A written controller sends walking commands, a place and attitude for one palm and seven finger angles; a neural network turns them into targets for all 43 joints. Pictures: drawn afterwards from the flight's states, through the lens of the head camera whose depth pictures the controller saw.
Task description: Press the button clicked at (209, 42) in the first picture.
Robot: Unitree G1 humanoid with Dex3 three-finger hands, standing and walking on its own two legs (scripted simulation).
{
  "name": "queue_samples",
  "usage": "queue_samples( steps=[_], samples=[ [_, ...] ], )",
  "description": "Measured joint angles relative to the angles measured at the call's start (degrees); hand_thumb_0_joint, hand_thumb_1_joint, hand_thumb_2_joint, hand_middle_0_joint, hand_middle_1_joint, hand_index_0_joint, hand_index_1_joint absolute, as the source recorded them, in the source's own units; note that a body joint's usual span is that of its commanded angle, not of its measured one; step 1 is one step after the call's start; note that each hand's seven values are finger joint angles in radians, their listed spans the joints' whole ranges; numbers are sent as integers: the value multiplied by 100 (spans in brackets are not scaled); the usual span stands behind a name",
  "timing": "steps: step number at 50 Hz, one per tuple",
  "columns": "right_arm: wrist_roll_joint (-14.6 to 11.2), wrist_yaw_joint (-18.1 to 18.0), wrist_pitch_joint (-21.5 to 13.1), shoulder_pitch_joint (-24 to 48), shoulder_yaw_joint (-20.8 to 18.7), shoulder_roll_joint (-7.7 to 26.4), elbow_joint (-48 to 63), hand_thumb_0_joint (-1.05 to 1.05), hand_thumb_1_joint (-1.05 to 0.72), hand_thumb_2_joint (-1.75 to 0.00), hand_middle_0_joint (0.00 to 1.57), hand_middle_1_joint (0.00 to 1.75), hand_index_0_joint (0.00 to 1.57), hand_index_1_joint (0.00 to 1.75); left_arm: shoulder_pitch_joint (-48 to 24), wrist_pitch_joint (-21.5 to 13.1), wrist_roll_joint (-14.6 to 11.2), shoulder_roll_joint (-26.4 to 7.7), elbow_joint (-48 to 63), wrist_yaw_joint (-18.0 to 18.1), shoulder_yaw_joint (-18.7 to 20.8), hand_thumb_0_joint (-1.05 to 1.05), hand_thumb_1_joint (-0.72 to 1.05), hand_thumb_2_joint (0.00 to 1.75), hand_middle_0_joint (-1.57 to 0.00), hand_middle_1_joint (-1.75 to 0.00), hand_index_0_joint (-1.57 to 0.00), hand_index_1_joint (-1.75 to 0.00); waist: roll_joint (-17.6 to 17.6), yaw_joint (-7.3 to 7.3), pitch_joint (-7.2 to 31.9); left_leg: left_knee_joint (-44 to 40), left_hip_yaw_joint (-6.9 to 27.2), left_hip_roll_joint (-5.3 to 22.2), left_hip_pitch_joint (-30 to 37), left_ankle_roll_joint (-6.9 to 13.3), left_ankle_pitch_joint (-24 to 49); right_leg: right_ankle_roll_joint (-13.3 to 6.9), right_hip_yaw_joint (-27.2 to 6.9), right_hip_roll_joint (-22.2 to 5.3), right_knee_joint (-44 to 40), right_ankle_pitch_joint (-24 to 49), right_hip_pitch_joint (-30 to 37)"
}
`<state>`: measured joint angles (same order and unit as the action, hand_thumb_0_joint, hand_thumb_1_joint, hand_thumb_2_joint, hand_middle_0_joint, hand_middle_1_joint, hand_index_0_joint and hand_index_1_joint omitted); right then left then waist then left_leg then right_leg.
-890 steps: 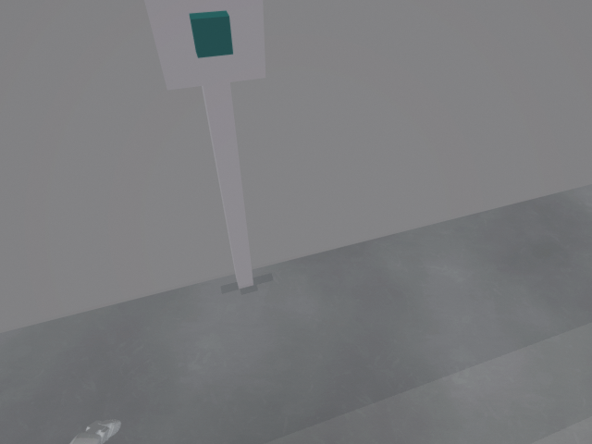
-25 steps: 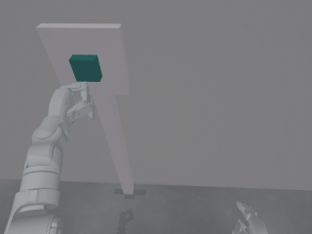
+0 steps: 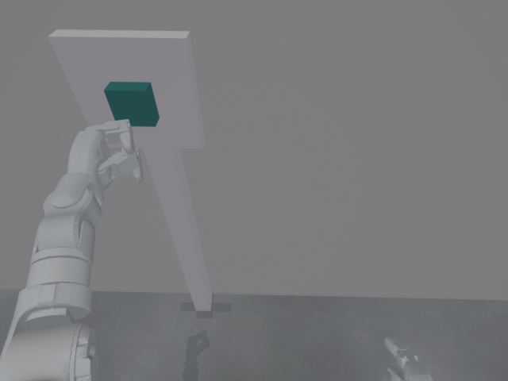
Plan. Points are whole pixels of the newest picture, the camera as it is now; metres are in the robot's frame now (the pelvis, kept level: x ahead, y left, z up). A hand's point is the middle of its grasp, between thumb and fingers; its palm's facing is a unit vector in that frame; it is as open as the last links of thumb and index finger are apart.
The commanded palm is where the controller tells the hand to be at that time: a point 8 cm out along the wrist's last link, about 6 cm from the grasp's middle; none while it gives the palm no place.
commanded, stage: press the button with the knuckle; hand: left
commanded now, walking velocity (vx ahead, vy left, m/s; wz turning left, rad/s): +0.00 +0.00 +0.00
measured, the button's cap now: (134, 103) +0.50 +0.24 +0.20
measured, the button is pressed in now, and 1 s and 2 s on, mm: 0 12 0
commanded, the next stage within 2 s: hold the button down briefly in 0.86 s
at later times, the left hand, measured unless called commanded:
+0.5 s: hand (145, 136) +0.44 +0.20 +0.18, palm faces +0.03 -1.00 +0.01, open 3.1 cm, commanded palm +0.42 +0.26 +0.17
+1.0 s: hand (145, 131) +0.46 +0.21 +0.18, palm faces +0.05 -1.00 -0.02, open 2.9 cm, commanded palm +0.44 +0.25 +0.17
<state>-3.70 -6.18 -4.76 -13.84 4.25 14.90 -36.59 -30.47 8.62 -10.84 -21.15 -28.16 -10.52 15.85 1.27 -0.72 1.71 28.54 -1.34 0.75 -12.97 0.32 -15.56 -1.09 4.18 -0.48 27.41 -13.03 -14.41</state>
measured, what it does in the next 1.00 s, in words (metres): stands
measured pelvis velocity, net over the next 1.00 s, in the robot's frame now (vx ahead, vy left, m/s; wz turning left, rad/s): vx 0.00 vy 0.01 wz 0.01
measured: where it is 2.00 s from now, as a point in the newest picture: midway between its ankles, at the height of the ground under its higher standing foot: outside the picture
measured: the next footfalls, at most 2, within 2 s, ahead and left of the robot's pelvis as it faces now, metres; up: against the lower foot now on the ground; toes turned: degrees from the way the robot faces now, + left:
none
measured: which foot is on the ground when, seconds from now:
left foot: down 0.00-1.00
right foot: down 0.00-1.00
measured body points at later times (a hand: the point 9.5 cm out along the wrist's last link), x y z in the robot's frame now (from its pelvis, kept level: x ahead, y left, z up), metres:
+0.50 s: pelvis +0.01 +0.00 +0.00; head +0.02 +0.00 +0.45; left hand +0.43 +0.26 +0.18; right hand +0.10 -0.26 -0.11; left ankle +0.00 +0.12 -0.74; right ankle +0.02 -0.11 -0.74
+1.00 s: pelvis +0.00 +0.01 -0.01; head +0.02 +0.01 +0.44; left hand +0.45 +0.26 +0.18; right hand +0.08 -0.25 -0.12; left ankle +0.00 +0.12 -0.74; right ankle +0.02 -0.11 -0.74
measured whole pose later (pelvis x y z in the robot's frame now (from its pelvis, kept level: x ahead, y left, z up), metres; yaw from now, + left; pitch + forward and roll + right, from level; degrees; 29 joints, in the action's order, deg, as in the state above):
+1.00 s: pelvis +0.00 +0.01 -0.01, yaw +0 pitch +5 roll -1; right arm -2.6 -4.5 -5.2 -19.0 3.4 15.8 -38.5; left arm -51.5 -3.8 -7.5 -25.7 -58.1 -12.7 17.0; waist 1.0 -3.2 2.6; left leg 32.5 -0.9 0.5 -21.3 0.8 -16.3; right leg -0.7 4.5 -0.9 30.3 -13.3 -22.0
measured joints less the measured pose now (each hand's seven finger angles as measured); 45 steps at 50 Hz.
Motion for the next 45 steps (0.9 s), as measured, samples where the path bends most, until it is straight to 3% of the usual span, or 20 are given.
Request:
queue_samples(
  steps=[7,14,21,30,37,45],
  samples=[
    [12,9,-33,-131,-26,56,-75,1,-90,-90,20,30,20,30,-378,-293,-70,-21,-532,-118,46,2,90,90,-130,-150,-130,-150,13,-70,38,4,-33,-4,-108,12,9,12,-34,-4,17,16,-127],
    [27,65,-10,-287,-56,65,-54,1,-90,-90,20,30,20,30,-686,-449,114,-246,-1173,-74,222,2,90,90,-130,-150,-130,-150,-21,-186,37,69,-77,26,-258,8,-29,6,-79,25,67,5,-290],
    [39,79,-21,-497,-126,100,-137,1,-90,-90,20,30,20,30,-746,-764,32,-185,-1167,-216,235,2,91,90,-130,-150,-130,-150,9,-159,74,75,-105,29,-276,25,-78,24,-108,32,47,-16,-307],
    [50,152,53,-512,-137,90,-70,1,-90,-90,20,30,20,30,-1010,-662,158,-274,-1521,-207,267,-2,87,90,-130,-150,-130,-150,0,-209,144,132,-98,16,-366,40,-125,40,-104,17,99,-64,-390],
    [60,168,71,-484,-135,72,-59,1,-90,-90,20,30,20,30,-1092,-770,155,-225,-1633,-203,219,-1,84,90,-130,-150,-130,-150,-13,-156,150,188,-63,11,-420,43,-131,44,-71,9,123,-64,-415],
    [86,155,4,-417,-98,75,-111,1,-90,-90,20,30,20,30,-1787,-986,303,-352,-2457,-145,86,-1,84,91,-130,-150,-130,-150,-28,-212,76,330,27,-19,-673,47,-99,42,17,-28,219,-43,-610]
  ],
)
